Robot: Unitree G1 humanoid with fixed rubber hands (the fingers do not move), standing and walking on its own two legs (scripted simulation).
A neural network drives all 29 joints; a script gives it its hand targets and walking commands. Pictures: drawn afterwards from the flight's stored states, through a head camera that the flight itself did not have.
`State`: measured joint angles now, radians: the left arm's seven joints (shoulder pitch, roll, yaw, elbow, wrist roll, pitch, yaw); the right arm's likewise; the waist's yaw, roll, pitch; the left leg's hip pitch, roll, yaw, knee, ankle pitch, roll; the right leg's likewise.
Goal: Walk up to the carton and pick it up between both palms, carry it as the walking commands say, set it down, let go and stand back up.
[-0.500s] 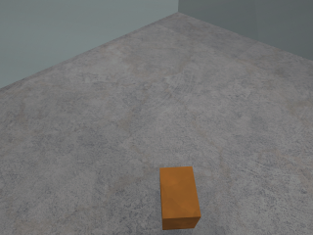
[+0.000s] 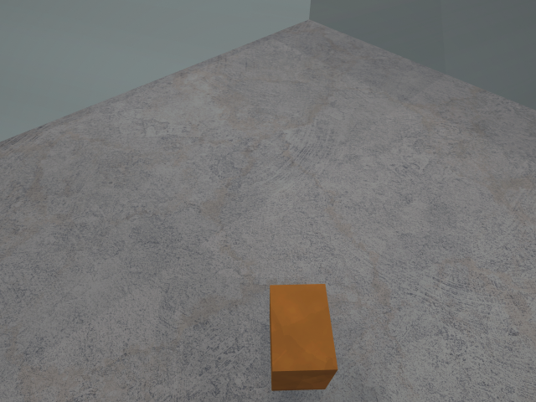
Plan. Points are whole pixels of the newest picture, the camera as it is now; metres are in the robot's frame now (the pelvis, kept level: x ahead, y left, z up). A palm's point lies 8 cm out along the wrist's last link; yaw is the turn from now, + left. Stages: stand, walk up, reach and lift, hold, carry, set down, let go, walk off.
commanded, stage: walk up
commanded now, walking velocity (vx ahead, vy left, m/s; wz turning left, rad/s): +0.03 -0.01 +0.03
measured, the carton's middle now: (298, 338) +0.43 -0.08 -0.64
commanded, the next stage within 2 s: stand in 0.14 s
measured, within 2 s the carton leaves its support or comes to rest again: neither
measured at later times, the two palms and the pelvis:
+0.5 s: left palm out of the picture +0.05 +0.24 -0.13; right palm out of the picture +0.04 -0.25 -0.12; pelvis -0.01 +0.00 +0.00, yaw +0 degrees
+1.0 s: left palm out of the picture +0.15 +0.22 -0.12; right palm out of the picture +0.14 -0.24 -0.11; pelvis -0.03 +0.00 -0.01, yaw +0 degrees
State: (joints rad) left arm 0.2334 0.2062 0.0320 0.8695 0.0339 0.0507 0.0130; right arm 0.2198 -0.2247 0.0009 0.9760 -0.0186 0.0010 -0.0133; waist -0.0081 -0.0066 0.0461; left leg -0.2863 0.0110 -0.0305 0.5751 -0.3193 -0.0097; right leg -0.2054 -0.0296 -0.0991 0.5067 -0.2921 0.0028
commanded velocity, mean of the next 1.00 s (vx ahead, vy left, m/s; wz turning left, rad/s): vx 0.00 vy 0.00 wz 0.00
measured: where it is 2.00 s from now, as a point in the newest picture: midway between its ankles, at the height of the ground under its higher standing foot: outside the picture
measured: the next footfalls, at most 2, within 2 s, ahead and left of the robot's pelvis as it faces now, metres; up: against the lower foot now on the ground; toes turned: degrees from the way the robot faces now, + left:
none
